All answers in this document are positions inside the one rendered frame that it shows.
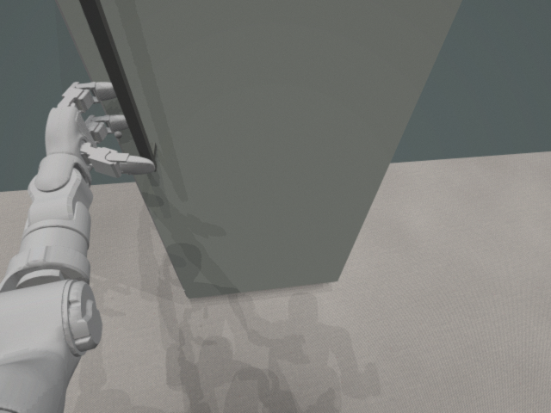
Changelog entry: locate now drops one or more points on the robot left forearm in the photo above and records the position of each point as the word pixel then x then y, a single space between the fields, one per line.
pixel 56 236

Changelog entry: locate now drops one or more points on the robot left hand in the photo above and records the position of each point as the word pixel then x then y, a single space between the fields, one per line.
pixel 66 132

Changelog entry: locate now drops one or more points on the handle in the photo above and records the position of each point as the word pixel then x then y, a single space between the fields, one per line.
pixel 104 40

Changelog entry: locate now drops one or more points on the fridge door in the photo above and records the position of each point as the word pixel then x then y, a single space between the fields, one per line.
pixel 275 122

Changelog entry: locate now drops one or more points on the left robot upper arm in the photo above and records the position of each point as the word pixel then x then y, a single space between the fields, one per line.
pixel 44 331

